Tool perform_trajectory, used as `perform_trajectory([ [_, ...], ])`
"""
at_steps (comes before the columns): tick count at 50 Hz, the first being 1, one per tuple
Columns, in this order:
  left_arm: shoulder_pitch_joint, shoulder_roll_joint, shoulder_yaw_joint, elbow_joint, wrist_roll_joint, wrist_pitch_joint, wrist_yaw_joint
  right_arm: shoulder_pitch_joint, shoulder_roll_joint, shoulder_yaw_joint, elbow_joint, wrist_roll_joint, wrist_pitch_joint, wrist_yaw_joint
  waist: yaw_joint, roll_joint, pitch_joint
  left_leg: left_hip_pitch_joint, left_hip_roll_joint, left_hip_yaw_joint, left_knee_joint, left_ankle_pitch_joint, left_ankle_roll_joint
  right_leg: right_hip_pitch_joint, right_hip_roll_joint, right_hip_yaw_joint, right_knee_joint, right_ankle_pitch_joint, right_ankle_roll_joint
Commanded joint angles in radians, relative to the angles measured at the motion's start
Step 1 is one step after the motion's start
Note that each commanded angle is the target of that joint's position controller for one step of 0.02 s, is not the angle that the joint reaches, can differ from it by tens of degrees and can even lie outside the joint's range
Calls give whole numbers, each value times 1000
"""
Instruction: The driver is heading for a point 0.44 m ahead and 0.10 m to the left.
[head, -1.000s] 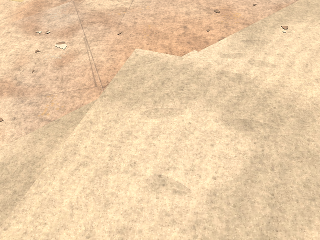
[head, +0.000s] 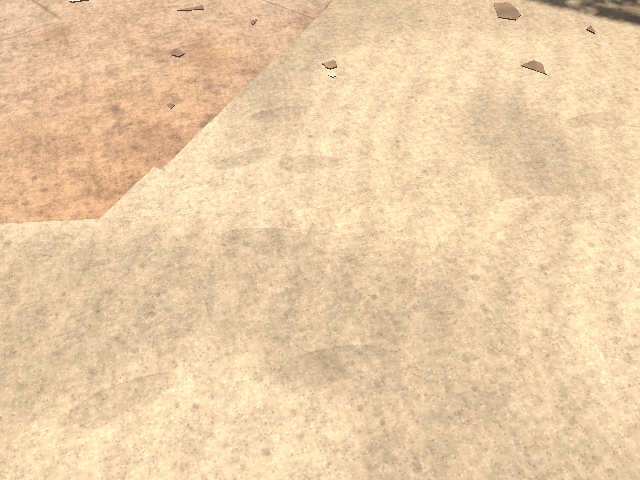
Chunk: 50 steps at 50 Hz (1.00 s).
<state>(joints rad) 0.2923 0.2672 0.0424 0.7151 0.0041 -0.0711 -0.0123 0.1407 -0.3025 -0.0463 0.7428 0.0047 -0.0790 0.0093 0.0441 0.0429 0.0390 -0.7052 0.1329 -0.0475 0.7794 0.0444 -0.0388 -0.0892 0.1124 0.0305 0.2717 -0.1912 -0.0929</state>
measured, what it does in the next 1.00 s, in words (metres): walks ahead, turning left: left foot, then right foot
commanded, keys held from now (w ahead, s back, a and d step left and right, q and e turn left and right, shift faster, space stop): w+q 0.32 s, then no key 0.68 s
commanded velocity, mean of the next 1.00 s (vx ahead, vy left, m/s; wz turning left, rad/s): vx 0.27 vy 0.00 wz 0.20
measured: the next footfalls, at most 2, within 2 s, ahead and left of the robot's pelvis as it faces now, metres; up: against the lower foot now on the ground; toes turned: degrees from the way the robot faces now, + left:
left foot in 0.22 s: +0.31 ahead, +0.16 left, +0.00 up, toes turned +7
right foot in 0.66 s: +0.57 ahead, +0.01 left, +0.00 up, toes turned +16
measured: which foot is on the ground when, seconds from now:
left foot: up 0.00-0.20, down 0.22-0.70, up 0.72-0.90, down 0.92-1.00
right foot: down 0.00-0.24, up 0.26-0.64, down 0.66-1.00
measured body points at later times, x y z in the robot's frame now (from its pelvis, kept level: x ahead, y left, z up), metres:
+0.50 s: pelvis +0.29 +0.08 +0.00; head +0.33 +0.11 +0.45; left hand +0.41 +0.38 -0.10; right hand +0.44 -0.17 -0.11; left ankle +0.27 +0.15 -0.75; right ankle +0.46 -0.06 -0.68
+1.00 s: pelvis +0.44 +0.10 -0.02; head +0.44 +0.11 +0.43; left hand +0.51 +0.36 -0.14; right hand +0.57 -0.15 -0.14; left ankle +0.38 +0.22 -0.75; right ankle +0.53 +0.00 -0.75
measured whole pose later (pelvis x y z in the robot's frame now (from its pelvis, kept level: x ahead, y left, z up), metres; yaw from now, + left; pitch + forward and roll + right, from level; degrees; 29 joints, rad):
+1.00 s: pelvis +0.44 +0.10 -0.02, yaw +16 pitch +0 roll -1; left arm 0.15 0.21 0.02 0.79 0.02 -0.01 0.00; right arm 0.28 -0.25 -0.04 0.85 -0.02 0.04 -0.02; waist 0.00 0.00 0.02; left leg -0.24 0.02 -0.05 0.59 -0.34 -0.02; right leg -0.35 0.02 0.00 0.51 -0.16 0.00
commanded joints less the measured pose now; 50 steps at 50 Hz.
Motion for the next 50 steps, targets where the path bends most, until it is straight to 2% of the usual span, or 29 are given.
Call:
perform_trajectory([
  [1, 11, 172, 45, -27, -2, -21, 6, -84, -49, -4, -69, 14, -15, 14, 33, -90, 14, 94, -25, 27, -123, 148, 15, -61, -270, 65, -134, 172, -120],
  [7, 49, 186, 57, 34, -9, 7, 14, -146, -57, -4, -123, 17, -18, 54, 40, -86, 39, -11, -75, 31, -223, -58, 90, 207, -359, 19, -34, 392, -89],
  [9, 19, 209, 63, 27, -9, 19, 24, -61, -88, -19, -114, 10, -13, 56, -13, -121, -37, 134, -137, 93, -220, -154, 126, 226, -346, -20, 99, 750, -58],
  [10, -1, 212, 63, 20, -8, 29, 31, 51, -123, -41, -90, 7, -9, 50, -80, -118, -111, 295, -183, 128, -240, -151, 152, 200, -315, -60, 260, 903, -34],
  [11, -2, 196, 53, 8, -4, 31, 42, 199, -179, -67, -62, 9, -5, 40, -153, -85, -202, 553, -157, 57, -247, -92, 195, 53, -279, -95, 487, 828, 7],
  [12, 97, 115, 23, -37, 12, 9, 35, 307, -293, -97, -61, 4, -2, 29, -131, 123, -348, 967, 101, -407, -256, -171, 371, -362, -136, -119, 894, 352, 86],
  [13, 83, 92, 7, -28, 18, -22, 19, 326, -230, -79, -55, 20, -2, 30, -137, 187, -440, 1117, 196, -771, -427, -283, 448, -582, -13, 35, 1068, -354, 106],
  [14, 6, 162, 23, -51, -22, -48, 0, 299, -173, -60, -60, 17, 2, 25, -162, 117, -335, 1065, 174, -665, -458, -378, 392, -687, -87, 109, 1115, -314, 86],
  [15, -69, 164, 19, -75, -35, -63, -5, 243, -155, -56, -75, 13, 5, 21, -151, 32, -222, 927, 138, -543, -471, -355, 356, -700, -132, 89, 1060, -236, 73],
  [16, -107, 159, 20, -85, -15, -69, -1, 184, -140, -50, -85, 10, 9, 19, -115, -44, -127, 774, 102, -454, -493, -263, 336, -678, -166, 70, 956, -184, 75],
  [18, -78, 163, 31, -77, 8, -50, 7, 100, -106, -34, -116, -11, 10, 12, -50, -11, -68, 587, 60, -329, -514, 113, 325, -552, -200, 51, 867, -142, 105],
  [20, -21, 131, 24, -56, 14, -28, 15, 85, -115, -35, -105, -12, 7, 5, -20, -1, -78, 501, 38, -216, -506, 412, 327, -487, -197, 21, 793, -126, 145],
  [22, -41, 100, 13, -58, 14, -16, 24, 86, -136, -39, -85, -8, 9, -6, -21, 13, -82, 453, -7, -119, -502, 520, 301, -450, -175, -9, 656, -23, 167],
  [25, -126, 78, 5, -63, 9, -17, 19, 121, -131, -37, -54, 4, 26, -20, -70, 34, -114, 464, -59, -56, -480, 440, 239, -372, -138, -21, 433, 232, 163],
  [28, -193, 89, 9, -77, 5, -26, 3, 155, -124, -31, -23, 3, 41, -28, -100, 43, -113, 533, -24, -104, -453, 318, 223, -353, -124, 2, 309, 322, 140],
  [32, -135, 120, 29, -59, 26, -40, -8, 119, -105, -23, -7, 0, 51, -26, -45, 34, -110, 603, -2, -169, -299, 275, 191, -276, -118, 11, 172, 298, 68],
  [33, -99, 142, 35, -49, 35, -45, -3, 140, -90, -19, -4, -4, 48, -24, -37, -7, -135, 575, -54, -150, -222, 224, 154, -162, -158, 40, 139, 564, 40],
  [34, -88, 195, 42, -61, 49, -46, 3, 237, -61, -9, -6, -22, 36, -19, -86, -129, -227, 440, -125, -139, -92, -3, 106, 76, -297, 163, 229, 909, -49],
  [35, -38, 132, 29, -53, 44, -27, 10, 316, -35, 5, 27, -13, 33, -18, -55, -227, -353, 333, -179, -100, 96, -362, 42, 240, -433, 300, 255, 1017, -193],
  [36, 5, 68, 12, -31, 20, -11, 7, 273, -76, -1, 21, -5, 46, -14, -21, -254, -379, 275, -176, -87, 207, -725, 6, 237, -486, 400, 210, 911, -239],
  [37, -19, 64, 5, -22, 6, 2, 3, 218, -106, -13, 8, 4, 68, -16, -21, -184, -317, 241, -146, -97, 247, -757, -8, 158, -469, 423, 164, 643, -214],
  [38, -72, 71, 4, -27, 4, 14, 1, 173, -101, -18, 6, 6, 95, -22, -29, -136, -237, 226, -125, -82, 259, -723, -22, 59, -439, 400, 117, 414, -177],
  [40, -198, 102, 11, -43, 13, 33, 2, 162, -79, -19, 11, 1, 132, -33, -70, -165, -126, 301, -90, -52, 108, -623, -31, -151, -368, 314, 30, 98, -109],
  [42, -240, 107, 17, -41, 22, 51, 6, 204, -39, -12, 47, -4, 133, -36, -89, -201, -108, 449, -109, 1, -56, -474, -24, -268, -292, 205, 8, 23, -77],
  [45, -205, 69, 6, -10, 5, 52, 12, 239, -23, -14, 85, -24, 124, -25, -99, -164, -133, 592, -127, 39, -262, -230, 20, -304, -240, 126, 38, -163, -20],
  [46, -182, 52, 0, 5, 7, 49, 11, 204, -48, -15, 67, -38, 123, -26, -80, -120, -98, 569, -77, -21, -310, -231, 48, -319, -215, 110, 59, -256, 26],
  [47, -162, 61, 3, 5, 14, 48, 8, 166, -100, -25, 55, -31, 121, -32, -35, -36, -49, 453, -44, -65, -344, -389, 84, -281, -165, 68, 85, -272, 62],
  [48, -181, 51, 2, 6, 18, 46, 9, 141, -83, -23, 64, -26, 114, -33, -31, 27, -21, 328, -56, -68, -380, -554, 97, -183, -138, 29, 128, -185, 84],
  [50, -183, 50, 5, 21, 12, 43, 18, 113, -49, -14, 69, -28, 90, -37, -24, 40, -13, 287, -60, -67, -411, -517, 70, -107, -142, 26, 188, -53, 74],
])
